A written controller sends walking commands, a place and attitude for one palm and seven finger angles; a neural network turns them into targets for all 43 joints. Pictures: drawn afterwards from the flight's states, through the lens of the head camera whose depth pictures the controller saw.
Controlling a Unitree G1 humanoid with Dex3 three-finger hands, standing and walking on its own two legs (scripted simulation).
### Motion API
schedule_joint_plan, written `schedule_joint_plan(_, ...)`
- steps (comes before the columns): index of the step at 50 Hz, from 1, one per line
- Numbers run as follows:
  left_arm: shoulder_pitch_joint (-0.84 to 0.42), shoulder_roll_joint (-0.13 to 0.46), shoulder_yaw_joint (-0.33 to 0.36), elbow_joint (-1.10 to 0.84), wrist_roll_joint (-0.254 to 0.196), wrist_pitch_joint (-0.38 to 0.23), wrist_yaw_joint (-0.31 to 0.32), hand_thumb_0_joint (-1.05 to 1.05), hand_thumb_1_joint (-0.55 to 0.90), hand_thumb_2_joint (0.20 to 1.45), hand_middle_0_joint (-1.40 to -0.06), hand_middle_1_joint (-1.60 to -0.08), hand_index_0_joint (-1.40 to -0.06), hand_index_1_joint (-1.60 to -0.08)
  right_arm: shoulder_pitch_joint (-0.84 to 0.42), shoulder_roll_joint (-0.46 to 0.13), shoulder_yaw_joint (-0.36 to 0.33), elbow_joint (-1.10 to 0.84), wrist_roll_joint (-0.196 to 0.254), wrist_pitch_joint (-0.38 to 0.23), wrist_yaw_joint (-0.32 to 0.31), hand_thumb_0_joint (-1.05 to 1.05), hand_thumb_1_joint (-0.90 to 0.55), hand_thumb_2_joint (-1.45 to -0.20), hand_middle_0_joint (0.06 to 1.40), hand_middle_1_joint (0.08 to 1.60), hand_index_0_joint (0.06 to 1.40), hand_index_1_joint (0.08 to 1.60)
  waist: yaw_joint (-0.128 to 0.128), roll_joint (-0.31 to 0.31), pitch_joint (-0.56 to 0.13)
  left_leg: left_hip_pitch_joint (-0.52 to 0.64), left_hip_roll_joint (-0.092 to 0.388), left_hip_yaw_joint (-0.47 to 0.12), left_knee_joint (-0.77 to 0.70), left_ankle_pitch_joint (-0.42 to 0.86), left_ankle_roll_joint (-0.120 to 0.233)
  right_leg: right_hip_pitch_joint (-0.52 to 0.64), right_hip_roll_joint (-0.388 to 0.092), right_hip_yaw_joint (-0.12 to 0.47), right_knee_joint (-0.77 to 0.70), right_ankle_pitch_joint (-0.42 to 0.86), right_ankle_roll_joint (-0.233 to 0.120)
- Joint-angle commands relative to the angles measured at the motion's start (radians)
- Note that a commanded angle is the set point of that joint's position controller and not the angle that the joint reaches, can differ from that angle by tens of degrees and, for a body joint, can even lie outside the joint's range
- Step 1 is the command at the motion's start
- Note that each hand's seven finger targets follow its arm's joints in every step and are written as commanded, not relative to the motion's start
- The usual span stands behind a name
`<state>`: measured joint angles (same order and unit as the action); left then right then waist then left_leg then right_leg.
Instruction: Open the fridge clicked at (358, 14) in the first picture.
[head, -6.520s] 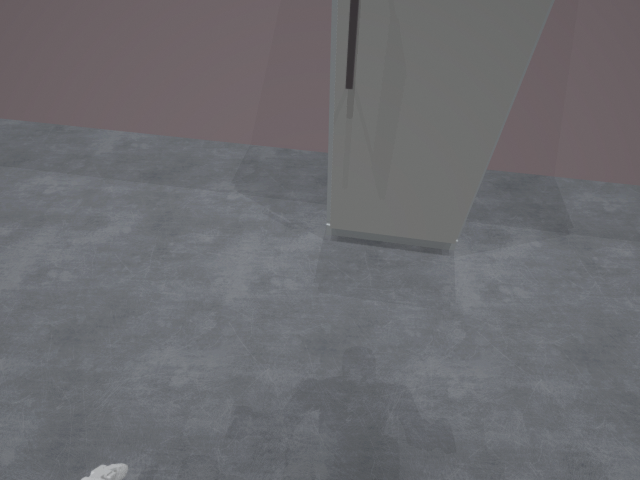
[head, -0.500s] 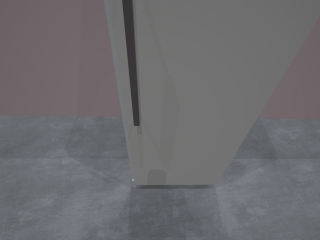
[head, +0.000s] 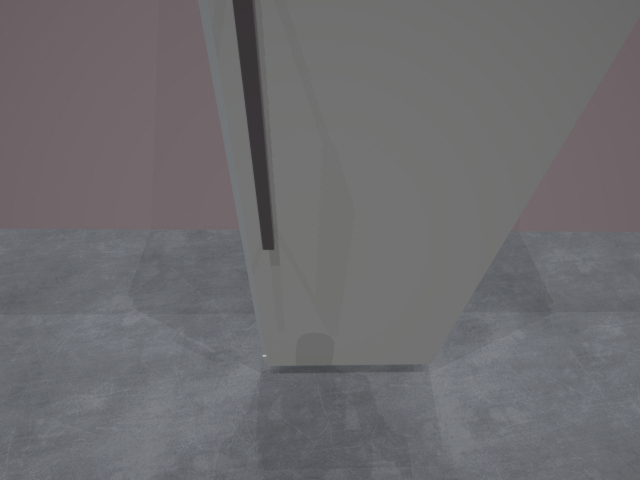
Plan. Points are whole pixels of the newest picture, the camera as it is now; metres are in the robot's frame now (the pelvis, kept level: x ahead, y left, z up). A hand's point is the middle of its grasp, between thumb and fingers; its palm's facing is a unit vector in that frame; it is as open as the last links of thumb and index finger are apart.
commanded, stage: look again from close up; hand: left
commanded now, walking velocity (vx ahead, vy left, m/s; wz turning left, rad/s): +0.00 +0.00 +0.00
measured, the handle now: (257, 116) +0.51 +0.12 +0.20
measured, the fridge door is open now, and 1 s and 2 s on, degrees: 0 0 0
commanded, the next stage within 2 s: none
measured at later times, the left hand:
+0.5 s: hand out of the picture +0.02 +0.18 -0.17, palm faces +0.00 -0.97 -0.23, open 7.4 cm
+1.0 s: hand out of the picture +0.02 +0.16 -0.17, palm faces +0.02 -0.97 -0.23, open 7.4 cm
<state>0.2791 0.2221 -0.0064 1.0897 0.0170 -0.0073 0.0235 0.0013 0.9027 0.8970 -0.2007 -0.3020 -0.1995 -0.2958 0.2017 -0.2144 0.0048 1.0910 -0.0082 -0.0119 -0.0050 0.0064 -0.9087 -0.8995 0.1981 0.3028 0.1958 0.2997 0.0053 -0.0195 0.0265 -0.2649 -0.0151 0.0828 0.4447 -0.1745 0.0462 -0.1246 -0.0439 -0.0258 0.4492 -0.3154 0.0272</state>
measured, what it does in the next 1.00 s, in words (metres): stands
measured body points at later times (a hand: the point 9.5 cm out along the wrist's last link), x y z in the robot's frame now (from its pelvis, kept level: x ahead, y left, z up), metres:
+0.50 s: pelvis +0.00 -0.02 +0.00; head +0.01 -0.02 +0.45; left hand +0.02 +0.23 -0.15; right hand +0.05 -0.27 -0.15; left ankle +0.04 +0.09 -0.74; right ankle -0.05 -0.13 -0.74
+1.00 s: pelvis +0.01 -0.04 +0.00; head +0.02 -0.03 +0.45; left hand +0.02 +0.21 -0.15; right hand +0.05 -0.28 -0.15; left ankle +0.04 +0.09 -0.74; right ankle -0.05 -0.14 -0.74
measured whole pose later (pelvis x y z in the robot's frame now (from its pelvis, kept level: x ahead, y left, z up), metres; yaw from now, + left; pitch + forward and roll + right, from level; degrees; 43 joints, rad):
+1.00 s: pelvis +0.01 -0.04 +0.00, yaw +0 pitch -1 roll +1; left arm 0.27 0.22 0.00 1.10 0.01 -0.02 0.02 0.00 0.90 0.90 -0.20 -0.30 -0.20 -0.30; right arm 0.19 -0.21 0.01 1.13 -0.01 -0.01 -0.01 0.01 -0.91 -0.90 0.20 0.30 0.20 0.30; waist 0.01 -0.02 0.02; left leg -0.23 0.03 0.06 0.41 -0.17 -0.01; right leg -0.09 0.00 -0.04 0.41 -0.32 -0.02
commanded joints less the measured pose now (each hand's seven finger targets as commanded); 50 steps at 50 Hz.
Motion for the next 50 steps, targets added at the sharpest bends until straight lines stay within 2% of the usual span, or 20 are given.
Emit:
schedule_joint_plan(1, 0.042, 0.133, 0.022, -0.036, 0.003, -0.015, 0.007, 0.0, 0.9, 0.9, -0.2, -0.3, -0.2, -0.3, 0.004, -0.15, -0.031, -0.044, -0.002, -0.024, -0.013, 0.0, -0.9, -0.9, 0.2, 0.3, 0.2, 0.3, 0.003, 0.022, -0.003, 0.078, 0.129, -0.149, -0.096, 0.054, 0.001, -0.091, -0.07, 0.066, -0.091, 0.079, -0.056)
schedule_joint_plan(8, 0.03, 0.137, 0.022, -0.034, 0.002, -0.015, 0.005, 0.0, 0.9, 0.9, -0.2, -0.3, -0.2, -0.3, 0.002, -0.15, -0.029, -0.034, -0.002, -0.023, -0.013, 0.0, -0.9, -0.9, 0.2, 0.3, 0.2, 0.3, 0.003, 0.015, -0.004, 0.087, 0.13, -0.144, -0.098, 0.06, -0.005, -0.094, -0.071, 0.07, -0.102, 0.074, -0.057)
schedule_joint_plan(14, 0.028, 0.141, 0.022, -0.035, 0.003, -0.019, 0.005, 0.0, 0.9, 0.9, -0.2, -0.3, -0.2, -0.3, -0.001, -0.145, -0.027, -0.028, -0.001, -0.022, -0.013, 0.0, -0.9, -0.9, 0.2, 0.3, 0.2, 0.3, 0.005, -0.005, 0.005, 0.091, 0.13, -0.132, -0.08, 0.103, -0.008, -0.091, -0.073, 0.074, -0.112, 0.117, -0.057)
schedule_joint_plan(18, 0.026, 0.139, 0.023, -0.035, 0.0, -0.019, 0.004, 0.0, 0.9, 0.9, -0.2, -0.3, -0.2, -0.3, -0.007, -0.147, -0.025, -0.025, -0.003, -0.021, -0.013, 0.0, -0.9, -0.9, 0.2, 0.3, 0.2, 0.3, 0.003, 0.016, -0.001, 0.098, 0.129, -0.129, -0.084, 0.096, -0.012, -0.095, -0.075, 0.078, -0.115, 0.108, -0.059)
schedule_joint_plan(22, 0.029, 0.141, 0.023, -0.033, -0.001, -0.021, 0.004, 0.0, 0.9, 0.9, -0.2, -0.3, -0.2, -0.3, -0.006, -0.146, -0.024, -0.022, -0.002, -0.023, -0.015, 0.0, -0.9, -0.9, 0.2, 0.3, 0.2, 0.3, 0.005, 0.007, -0.023, 0.114, 0.132, -0.125, -0.072, 0.135, -0.013, -0.078, -0.076, 0.082, -0.112, 0.156, -0.059)
schedule_joint_plan(24, 0.027, 0.144, 0.023, -0.034, 0.001, -0.021, 0.004, 0.0, 0.9, 0.9, -0.2, -0.3, -0.2, -0.3, -0.01, -0.146, -0.023, -0.018, -0.001, -0.022, -0.016, 0.0, -0.9, -0.9, 0.2, 0.3, 0.2, 0.3, 0.006, 0.008, -0.002, 0.106, 0.132, -0.123, -0.073, 0.133, -0.014, -0.084, -0.073, 0.081, -0.116, 0.16, -0.058)
schedule_joint_plan(30, 0.028, 0.144, 0.024, -0.032, 0.0, -0.023, 0.005, 0.0, 0.9, 0.9, -0.2, -0.3, -0.2, -0.3, -0.009, -0.145, -0.022, -0.016, -0.002, -0.023, -0.017, 0.0, -0.9, -0.9, 0.2, 0.3, 0.2, 0.3, 0.005, 0.003, -0.014, 0.11, 0.132, -0.12, -0.066, 0.164, -0.016, -0.064, -0.077, 0.078, -0.114, 0.205, -0.059)
schedule_joint_plan(33, 0.031, 0.138, 0.025, -0.03, -0.002, -0.02, 0.004, 0.0, 0.9, 0.9, -0.2, -0.3, -0.2, -0.3, -0.012, -0.143, -0.021, -0.014, -0.003, -0.021, -0.018, 0.0, -0.9, -0.9, 0.2, 0.3, 0.2, 0.3, 0.005, 0.024, -0.003, 0.112, 0.132, -0.122, -0.077, 0.133, -0.019, -0.077, -0.074, 0.083, -0.124, 0.161, -0.059)
schedule_joint_plan(34, 0.033, 0.138, 0.023, -0.029, 0.0, -0.021, 0.004, 0.0, 0.9, 0.9, -0.2, -0.3, -0.2, -0.3, -0.011, -0.14, -0.02, -0.014, -0.001, -0.02, -0.018, 0.0, -0.9, -0.9, 0.2, 0.3, 0.2, 0.3, 0.006, 0.006, 0.001, 0.111, 0.133, -0.122, -0.073, 0.139, -0.018, -0.077, -0.072, 0.082, -0.125, 0.171, -0.058)
schedule_joint_plan(43, 0.039, 0.132, 0.025, -0.026, -0.002, -0.021, 0.004, 0.0, 0.9, 0.9, -0.2, -0.3, -0.2, -0.3, -0.008, -0.138, -0.018, -0.007, -0.003, -0.02, -0.02, 0.0, -0.9, -0.9, 0.2, 0.3, 0.2, 0.3, 0.007, 0.006, -0.003, 0.112, 0.132, -0.12, -0.074, 0.148, -0.022, -0.066, -0.074, 0.079, -0.129, 0.186, -0.058)
schedule_joint_plan(47, 0.048, 0.133, 0.026, -0.026, -0.002, -0.024, 0.005, 0.0, 0.9, 0.9, -0.2, -0.3, -0.2, -0.3, -0.006, -0.133, -0.018, -0.006, -0.002, -0.019, -0.021, 0.0, -0.9, -0.9, 0.2, 0.3, 0.2, 0.3, 0.008, -0.005, -0.013, 0.118, 0.131, -0.113, -0.063, 0.168, -0.025, -0.052, -0.079, 0.076, -0.126, 0.239, -0.058)
schedule_joint_plan(50, 0.051, 0.13, 0.026, -0.026, -0.002, -0.023, 0.006, 0.0, 0.9, 0.9, -0.2, -0.3, -0.2, -0.3, -0.009, -0.13, -0.018, -0.005, -0.002, -0.018, -0.021, 0.0, -0.9, -0.9, 0.2, 0.3, 0.2, 0.3, 0.009, 0.001, 0.004, 0.11, 0.13, -0.11, -0.063, 0.161, -0.026, -0.059, -0.078, 0.076, -0.13, 0.236, -0.058)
